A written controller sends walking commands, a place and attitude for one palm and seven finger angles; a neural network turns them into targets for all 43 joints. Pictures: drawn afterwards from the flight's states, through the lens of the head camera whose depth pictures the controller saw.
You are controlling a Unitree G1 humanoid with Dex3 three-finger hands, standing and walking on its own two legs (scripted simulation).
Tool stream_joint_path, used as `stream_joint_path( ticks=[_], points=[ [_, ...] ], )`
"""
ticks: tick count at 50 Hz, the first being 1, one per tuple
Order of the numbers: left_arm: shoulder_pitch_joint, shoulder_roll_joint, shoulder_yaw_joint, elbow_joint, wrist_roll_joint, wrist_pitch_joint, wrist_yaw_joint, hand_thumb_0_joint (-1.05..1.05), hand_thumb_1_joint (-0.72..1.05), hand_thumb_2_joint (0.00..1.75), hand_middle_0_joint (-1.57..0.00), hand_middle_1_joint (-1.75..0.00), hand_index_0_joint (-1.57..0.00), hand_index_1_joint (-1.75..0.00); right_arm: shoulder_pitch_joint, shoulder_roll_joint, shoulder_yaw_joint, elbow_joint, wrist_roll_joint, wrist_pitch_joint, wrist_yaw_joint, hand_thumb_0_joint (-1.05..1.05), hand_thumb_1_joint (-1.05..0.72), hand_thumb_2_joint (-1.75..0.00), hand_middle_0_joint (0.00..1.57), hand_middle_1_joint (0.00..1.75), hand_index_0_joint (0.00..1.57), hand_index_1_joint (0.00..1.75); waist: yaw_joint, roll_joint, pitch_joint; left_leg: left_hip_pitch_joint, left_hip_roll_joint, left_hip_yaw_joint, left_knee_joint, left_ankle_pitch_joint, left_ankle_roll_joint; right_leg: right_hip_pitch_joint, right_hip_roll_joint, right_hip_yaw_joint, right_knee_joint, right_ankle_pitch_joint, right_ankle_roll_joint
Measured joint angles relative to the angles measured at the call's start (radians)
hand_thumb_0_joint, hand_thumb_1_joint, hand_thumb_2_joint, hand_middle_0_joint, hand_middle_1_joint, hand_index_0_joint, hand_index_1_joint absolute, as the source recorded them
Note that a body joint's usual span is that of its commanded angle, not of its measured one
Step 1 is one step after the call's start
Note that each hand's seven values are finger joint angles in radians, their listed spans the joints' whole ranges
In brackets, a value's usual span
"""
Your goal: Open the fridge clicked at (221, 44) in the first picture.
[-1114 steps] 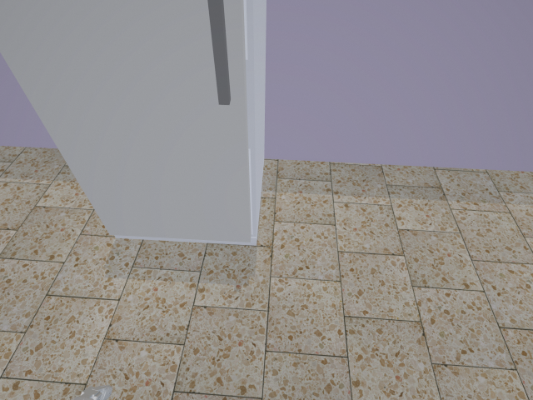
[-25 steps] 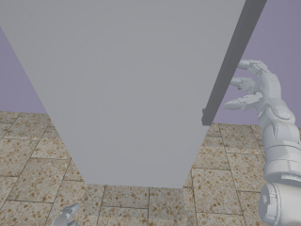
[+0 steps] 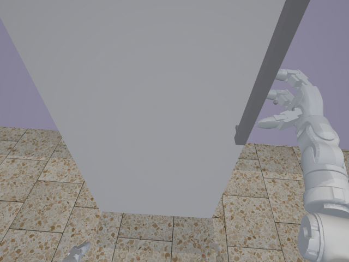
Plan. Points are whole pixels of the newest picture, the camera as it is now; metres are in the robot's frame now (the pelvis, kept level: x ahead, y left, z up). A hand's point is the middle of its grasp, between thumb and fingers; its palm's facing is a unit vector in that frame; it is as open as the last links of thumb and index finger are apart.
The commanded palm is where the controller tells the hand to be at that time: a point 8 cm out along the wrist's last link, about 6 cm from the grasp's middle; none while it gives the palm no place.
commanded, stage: slide the fingers in behind the handle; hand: right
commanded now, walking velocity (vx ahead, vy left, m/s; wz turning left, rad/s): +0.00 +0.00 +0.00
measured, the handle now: (260, 78) +0.47 -0.14 +0.22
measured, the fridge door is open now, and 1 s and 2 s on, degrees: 0 0 0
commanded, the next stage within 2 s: grip the handle and tug to test in 1.42 s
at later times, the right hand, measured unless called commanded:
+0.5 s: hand (268, 104) +0.41 -0.16 +0.19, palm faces +0.01 +1.00 +0.01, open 14.0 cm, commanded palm +0.39 -0.20 +0.19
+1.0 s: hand (257, 103) +0.42 -0.14 +0.19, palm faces +0.01 +1.00 +0.01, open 14.0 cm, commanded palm +0.39 -0.18 +0.19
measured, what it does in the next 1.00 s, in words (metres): stands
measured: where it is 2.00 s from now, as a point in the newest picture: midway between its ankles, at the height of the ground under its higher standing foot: outside the picture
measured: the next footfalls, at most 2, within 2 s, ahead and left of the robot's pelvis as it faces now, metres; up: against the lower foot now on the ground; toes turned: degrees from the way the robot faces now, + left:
none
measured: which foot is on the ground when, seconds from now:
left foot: down 0.00-1.00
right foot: down 0.00-1.00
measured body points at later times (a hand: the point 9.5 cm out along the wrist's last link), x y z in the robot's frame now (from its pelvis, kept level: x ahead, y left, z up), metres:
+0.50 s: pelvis +0.01 +0.01 +0.00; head +0.00 +0.02 +0.45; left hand +0.15 +0.25 -0.10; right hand +0.41 -0.21 +0.20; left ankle +0.02 +0.11 -0.74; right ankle -0.02 -0.09 -0.74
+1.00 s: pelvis +0.00 +0.01 +0.00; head -0.01 +0.02 +0.45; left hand +0.13 +0.25 -0.10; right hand +0.41 -0.19 +0.19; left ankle +0.02 +0.11 -0.74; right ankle -0.02 -0.09 -0.74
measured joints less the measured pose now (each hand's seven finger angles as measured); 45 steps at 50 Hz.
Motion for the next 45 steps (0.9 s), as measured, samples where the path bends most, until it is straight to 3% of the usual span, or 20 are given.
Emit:
stream_joint_path(
  ticks=[10, 26, 45],
  points=[
    [-0.059, -0.017, -0.008, -0.012, 0.006, 0.007, 0.002, 0.01, 0.91, 0.9, -0.21, -0.3, -0.2, -0.3, 0.029, 0.056, 0.021, -0.093, -0.017, 0.06, -0.066, -0.02, 0.5, -0.3, 0.31, 1.2, 0.3, 1.2, -0.007, -0.001, 0.009, 0.017, -0.001, -0.003, -0.006, -0.001, 0.001, 0.021, 0.0, -0.002, -0.013, 0.002, 0.002],
    [-0.082, -0.012, -0.004, -0.024, 0.002, 0.038, 0.005, 0.01, 0.91, 0.9, -0.21, -0.3, -0.2, -0.3, 0.079, 0.072, 0.04, -0.188, -0.001, 0.118, -0.069, -0.02, 0.5, -0.3, 0.3, 1.2, 0.3, 1.2, -0.027, -0.005, 0.003, 0.041, -0.005, 0.009, -0.013, -0.009, 0.007, 0.04, -0.004, 0.011, -0.018, -0.001, 0.009],
    [-0.069, -0.024, -0.008, -0.014, 0.006, 0.048, 0.003, 0.01, 0.91, 0.9, -0.21, -0.3, -0.2, -0.3, 0.048, 0.096, 0.048, -0.152, -0.009, 0.107, -0.111, -0.02, 0.5, -0.3, 0.3, 1.2, 0.3, 1.2, -0.011, -0.003, 0.002, 0.036, -0.008, -0.001, -0.016, -0.002, 0.008, 0.042, -0.006, 0.001, -0.026, 0.004, 0.009]
  ],
)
